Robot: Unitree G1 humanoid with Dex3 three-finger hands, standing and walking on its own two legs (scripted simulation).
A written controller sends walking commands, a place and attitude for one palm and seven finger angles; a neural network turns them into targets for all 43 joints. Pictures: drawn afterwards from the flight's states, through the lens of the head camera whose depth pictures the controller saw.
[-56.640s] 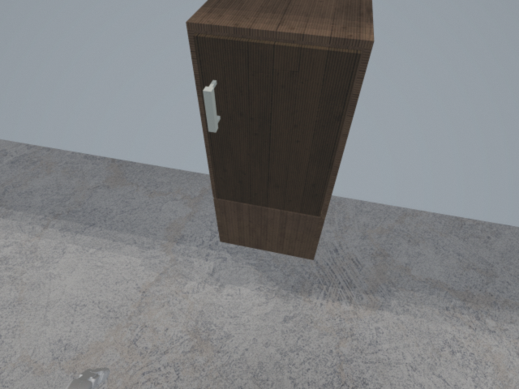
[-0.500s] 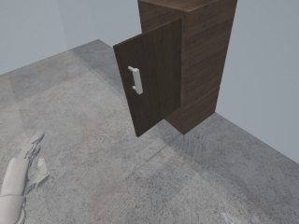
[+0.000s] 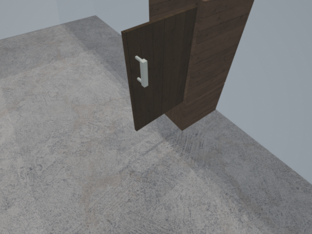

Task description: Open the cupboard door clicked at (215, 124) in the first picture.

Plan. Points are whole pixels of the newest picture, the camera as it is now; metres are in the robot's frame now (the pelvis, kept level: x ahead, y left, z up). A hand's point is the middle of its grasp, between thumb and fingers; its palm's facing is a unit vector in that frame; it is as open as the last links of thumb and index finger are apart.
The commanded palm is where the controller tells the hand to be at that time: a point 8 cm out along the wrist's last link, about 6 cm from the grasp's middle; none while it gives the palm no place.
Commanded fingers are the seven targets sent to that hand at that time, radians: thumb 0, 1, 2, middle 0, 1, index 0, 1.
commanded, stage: let the arm hang, fingers relaxed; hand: left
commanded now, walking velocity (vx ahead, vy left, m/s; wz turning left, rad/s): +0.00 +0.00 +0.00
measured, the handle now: (141, 71) +0.73 +0.12 -0.01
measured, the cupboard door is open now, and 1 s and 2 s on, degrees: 94 94 94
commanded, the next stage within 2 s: look to check the result in 0.50 s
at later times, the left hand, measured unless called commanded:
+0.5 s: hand out of the picture +0.00 +0.19 -0.17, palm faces +0.00 -0.98 -0.20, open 7.3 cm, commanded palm none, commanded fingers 0.00 0.90 0.90 -0.20 -0.30 -0.20 -0.30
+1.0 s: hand out of the picture +0.01 +0.20 -0.17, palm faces -0.02 -0.98 -0.22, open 7.4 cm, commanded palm none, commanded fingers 0.00 0.90 0.90 -0.20 -0.30 -0.20 -0.30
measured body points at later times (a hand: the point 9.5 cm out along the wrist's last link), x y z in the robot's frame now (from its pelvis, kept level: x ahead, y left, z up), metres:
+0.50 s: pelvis +0.00 +0.02 +0.00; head +0.01 +0.00 +0.45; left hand +0.01 +0.24 -0.15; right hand -0.05 -0.18 -0.17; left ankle -0.01 +0.10 -0.74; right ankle +0.02 -0.05 -0.74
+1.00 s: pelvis +0.01 +0.02 +0.00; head +0.02 +0.00 +0.45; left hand +0.01 +0.25 -0.15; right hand +0.00 -0.20 -0.17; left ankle -0.01 +0.10 -0.74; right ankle +0.02 -0.05 -0.74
